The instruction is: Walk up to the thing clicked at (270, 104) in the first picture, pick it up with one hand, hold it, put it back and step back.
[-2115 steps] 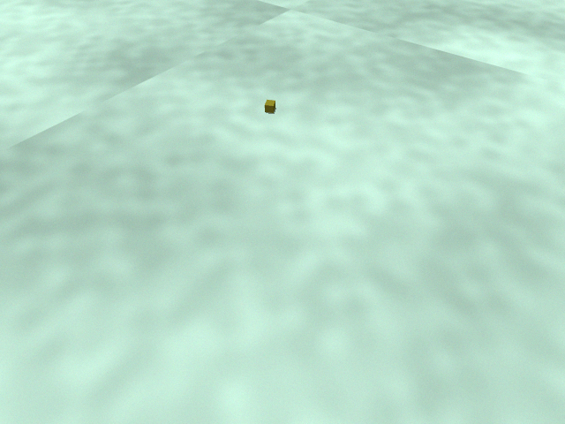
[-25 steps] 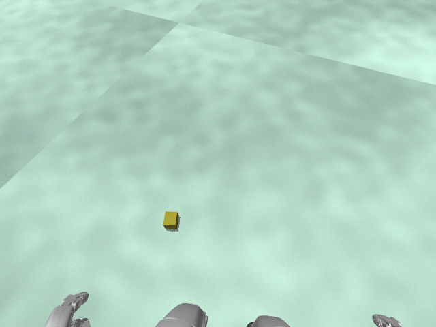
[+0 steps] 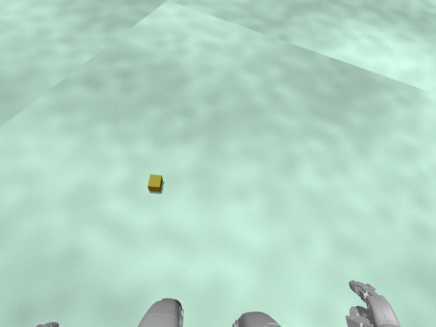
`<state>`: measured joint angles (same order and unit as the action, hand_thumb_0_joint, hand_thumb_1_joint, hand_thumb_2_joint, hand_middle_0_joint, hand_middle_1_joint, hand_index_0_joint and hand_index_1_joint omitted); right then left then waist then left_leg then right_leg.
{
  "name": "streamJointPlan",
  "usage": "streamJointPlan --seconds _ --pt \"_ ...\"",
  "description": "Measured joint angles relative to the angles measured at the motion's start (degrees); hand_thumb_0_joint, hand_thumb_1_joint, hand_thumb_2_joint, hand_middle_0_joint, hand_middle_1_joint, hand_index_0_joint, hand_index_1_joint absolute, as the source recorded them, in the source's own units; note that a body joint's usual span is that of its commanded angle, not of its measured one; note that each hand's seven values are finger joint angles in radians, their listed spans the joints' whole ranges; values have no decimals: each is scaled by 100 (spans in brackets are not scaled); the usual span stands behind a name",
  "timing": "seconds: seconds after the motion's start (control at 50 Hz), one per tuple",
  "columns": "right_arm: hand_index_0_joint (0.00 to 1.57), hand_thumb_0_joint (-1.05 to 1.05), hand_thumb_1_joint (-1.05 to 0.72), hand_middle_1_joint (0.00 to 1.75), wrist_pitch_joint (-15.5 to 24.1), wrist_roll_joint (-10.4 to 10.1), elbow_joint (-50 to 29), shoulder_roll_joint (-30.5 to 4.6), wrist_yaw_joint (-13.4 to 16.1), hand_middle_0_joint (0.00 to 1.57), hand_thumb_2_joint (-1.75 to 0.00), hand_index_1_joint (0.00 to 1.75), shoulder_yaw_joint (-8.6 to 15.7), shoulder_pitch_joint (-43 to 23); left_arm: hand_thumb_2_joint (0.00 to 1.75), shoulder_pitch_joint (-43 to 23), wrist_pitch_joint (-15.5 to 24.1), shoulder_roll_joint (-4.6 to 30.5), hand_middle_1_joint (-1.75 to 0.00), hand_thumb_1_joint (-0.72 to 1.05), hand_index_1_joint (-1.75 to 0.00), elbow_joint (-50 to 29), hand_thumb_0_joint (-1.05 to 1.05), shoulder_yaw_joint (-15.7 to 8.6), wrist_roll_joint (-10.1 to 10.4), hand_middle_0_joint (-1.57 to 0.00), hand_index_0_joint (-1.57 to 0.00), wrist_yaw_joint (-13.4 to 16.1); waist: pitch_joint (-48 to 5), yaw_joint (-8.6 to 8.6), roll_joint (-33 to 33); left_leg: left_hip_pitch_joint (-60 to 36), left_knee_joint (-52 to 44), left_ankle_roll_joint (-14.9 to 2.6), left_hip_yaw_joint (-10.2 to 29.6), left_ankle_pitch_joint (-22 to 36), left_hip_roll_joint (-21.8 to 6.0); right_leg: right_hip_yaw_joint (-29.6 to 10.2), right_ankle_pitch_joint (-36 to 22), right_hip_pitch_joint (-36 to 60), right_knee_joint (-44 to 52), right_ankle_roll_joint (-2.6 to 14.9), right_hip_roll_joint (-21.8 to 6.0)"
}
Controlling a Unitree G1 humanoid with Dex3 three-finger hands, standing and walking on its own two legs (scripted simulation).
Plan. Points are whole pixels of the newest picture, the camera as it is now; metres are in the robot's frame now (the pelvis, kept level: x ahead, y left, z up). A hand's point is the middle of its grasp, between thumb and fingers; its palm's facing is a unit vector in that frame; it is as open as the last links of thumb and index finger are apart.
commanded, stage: step back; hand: left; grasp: from above
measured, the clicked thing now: (155, 183) +0.75 +0.29 -0.74
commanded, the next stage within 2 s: stand in 1.96 s
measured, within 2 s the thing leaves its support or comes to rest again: neither
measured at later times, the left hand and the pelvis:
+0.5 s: hand out of the picture -0.05 +0.24 -0.14, palm faces +0.09 -0.91 -0.41, open 7.4 cm; pelvis -0.17 -0.04 -0.01, yaw +6 degrees
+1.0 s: hand out of the picture -0.30 +0.20 -0.13, palm faces +0.06 -0.89 -0.45, open 7.4 cm; pelvis -0.31 -0.08 +0.00, yaw +3 degrees
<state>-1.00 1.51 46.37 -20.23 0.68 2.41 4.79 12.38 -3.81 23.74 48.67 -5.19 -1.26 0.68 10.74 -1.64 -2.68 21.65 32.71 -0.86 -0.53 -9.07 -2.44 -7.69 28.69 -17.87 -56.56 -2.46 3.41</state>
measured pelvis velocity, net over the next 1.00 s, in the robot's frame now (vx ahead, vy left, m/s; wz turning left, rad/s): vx -0.31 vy -0.08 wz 0.04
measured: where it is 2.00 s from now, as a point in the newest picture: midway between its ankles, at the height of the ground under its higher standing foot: outside the picture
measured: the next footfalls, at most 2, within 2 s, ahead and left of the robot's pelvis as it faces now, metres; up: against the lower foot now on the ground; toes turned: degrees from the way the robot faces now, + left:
right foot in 0.08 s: -0.03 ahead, -0.14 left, +0.00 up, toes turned +2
left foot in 0.46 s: -0.15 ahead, +0.08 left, +0.00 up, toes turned +4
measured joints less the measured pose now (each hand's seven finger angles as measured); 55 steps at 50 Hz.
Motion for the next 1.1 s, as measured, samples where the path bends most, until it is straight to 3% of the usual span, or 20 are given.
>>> streamJointPlan --seconds 0.08,0.12,0.14,0.18,0.22,0.28,0.4,0.46,0.5,0.52,0.58,0.66,0.72,0.8,0.82,0.84,0.88,0.92,0.98,1.1 --pt "21 1 -90 30 -121 5 -99 -155 -40 21 -89 30 14 -149 90 52 80 -63 -30 90 -30 104 1 33 -5 -21 -21 -72 2 -27 162 381 332 150 -98 112 -136 406 -317 571 1643 183 -248" --pt "21 1 -90 30 -213 -32 -11 -310 -25 21 -89 30 83 -169 90 25 112 -269 -30 90 -30 192 1 51 -65 -21 -21 -107 55 87 605 548 588 119 255 -150 -244 656 -440 604 1726 293 -27" --pt "21 1 -90 30 -260 -50 49 -316 6 21 -89 30 115 -91 90 82 107 -316 -30 90 -30 172 1 75 -95 -21 -21 -144 -29 99 637 677 875 124 471 -747 -47 699 -485 523 1666 326 -64" --pt "21 1 -90 30 -330 -57 199 -269 50 21 -89 30 133 103 90 210 79 -334 -30 90 -30 124 1 110 -136 -21 -21 -171 -225 -62 445 898 1897 166 626 -1510 434 535 -591 350 1632 408 -266" --pt "21 1 -90 30 -323 -93 305 -294 34 21 -89 30 121 298 90 268 50 -375 -30 90 -30 122 1 117 -147 -21 -21 -144 -356 -98 359 964 2761 164 806 -1531 799 454 -827 295 1875 408 -411" --pt "21 1 -90 30 -232 -116 383 -369 62 21 -89 30 94 615 90 159 44 -411 -30 90 -30 64 1 70 -152 -21 -21 -94 -457 45 430 826 3354 197 982 -1438 984 614 -1149 167 2194 368 -478" --pt "20 1 -90 30 -205 -71 550 -292 107 21 -89 30 18 920 90 -366 156 -296 -30 90 -30 -398 1 44 -141 -21 -21 56 -180 200 410 -188 1977 268 578 -1947 617 996 -1389 -262 2047 415 -537" --pt "20 1 -90 30 -148 -44 567 -198 71 21 -89 30 -4 931 90 -648 123 -221 -30 90 -30 -552 1 88 -74 -21 -21 67 -28 257 296 -756 600 164 286 -1452 437 1176 -1378 -534 1692 384 -640" --pt "21 1 -90 30 -139 -5 610 -30 52 21 -89 30 3 807 90 -800 55 -129 -30 90 -30 -536 1 104 -32 -21 -21 60 133 199 -69 -853 377 52 115 -1147 627 1002 -1414 -662 1461 354 -826" --pt "21 1 -90 30 -148 14 585 10 21 21 -89 30 -15 781 90 -807 19 -133 -30 90 -30 -496 1 114 -1 -21 -21 59 132 162 -133 -816 419 25 63 -1121 623 862 -1043 -733 1290 359 -748" --pt "21 1 -90 30 -139 68 491 -5 -22 21 -89 30 -59 716 90 -739 -82 -240 -30 90 -30 -307 1 153 32 -21 -21 48 -8 302 96 -638 475 -22 245 -990 356 551 141 -935 -51 325 -174" --pt "21 1 -90 30 -152 89 357 -10 9 21 -89 30 -88 526 90 -536 -57 -213 -30 90 -30 -188 1 149 89 -21 -21 0 -265 208 119 -417 209 25 218 -630 147 173 92 -860 -1172 320 177" --pt "21 1 -90 30 -162 86 186 -87 0 21 -89 30 -50 263 90 -401 35 -183 -30 90 -30 -116 1 155 68 -21 -21 7 -277 101 154 -160 210 54 151 -441 43 284 80 -335 -451 214 3" --pt "21 1 -90 30 -177 41 25 -263 -42 21 -89 30 -10 -142 90 -186 274 -184 -30 90 -30 133 1 160 26 -21 -21 31 -213 -33 334 299 657 170 22 -420 -169 524 -348 634 1922 205 -231" --pt "21 1 -90 30 -200 16 56 -352 -39 21 -89 30 22 -235 90 -194 317 -292 -30 90 -30 267 1 162 -10 -21 -21 45 -109 20 621 376 845 82 190 -463 -318 651 -422 720 2029 245 -46" --pt "21 1 -90 30 -231 1 95 -383 -25 21 -89 30 49 -241 90 -137 348 -359 -30 90 -30 346 1 184 -51 -21 -21 34 -97 66 777 449 1033 20 411 -841 -281 745 -490 719 2003 284 37" --pt "21 1 -90 30 -309 -6 203 -314 -3 21 -89 30 58 -106 90 89 375 -369 -30 90 -30 416 1 221 -115 -21 -21 9 -294 -84 677 565 1592 48 659 -1601 94 622 -547 540 1841 350 -63" --pt "20 1 -90 30 -343 -45 334 -274 -48 21 -89 30 44 16 90 278 381 -363 -30 90 -30 514 1 218 -131 -21 -21 25 -444 -187 545 556 2195 70 805 -1707 386 459 -655 467 1874 369 -193" --pt "21 1 -90 30 -292 -82 476 -318 -67 21 -89 30 47 238 90 356 397 -359 -30 90 -30 613 1 197 -123 -21 -21 43 -570 -92 563 410 2565 133 940 -1555 554 533 -792 393 1975 330 -332" --pt "20 1 -90 30 -196 13 850 -324 -152 21 -89 30 91 637 90 203 488 -190 -30 90 -30 454 1 120 -163 -21 -21 -13 -618 -3 585 -545 831 193 504 -1941 286 870 -780 157 1779 261 -537"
